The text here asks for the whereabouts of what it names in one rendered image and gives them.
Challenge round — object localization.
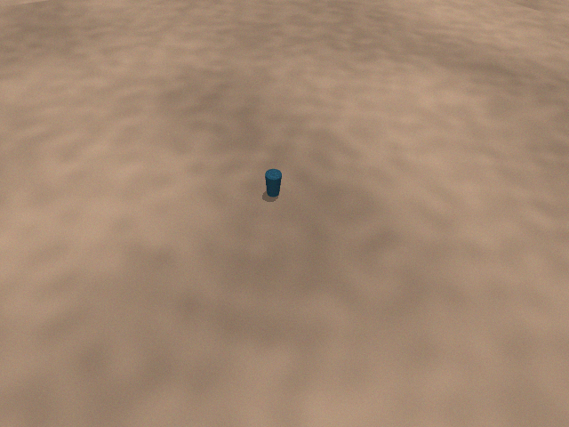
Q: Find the cup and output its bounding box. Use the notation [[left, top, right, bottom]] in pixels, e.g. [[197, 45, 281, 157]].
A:
[[265, 169, 282, 197]]

